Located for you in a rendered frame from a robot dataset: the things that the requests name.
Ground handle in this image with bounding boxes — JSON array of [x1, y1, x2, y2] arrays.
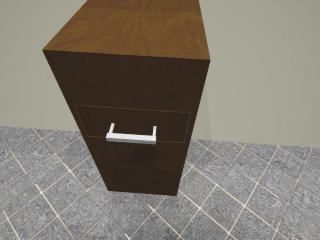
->
[[106, 123, 157, 145]]

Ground cabinet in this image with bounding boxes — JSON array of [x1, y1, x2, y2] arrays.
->
[[42, 0, 211, 196]]

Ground drawer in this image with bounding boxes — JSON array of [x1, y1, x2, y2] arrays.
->
[[75, 104, 190, 142]]

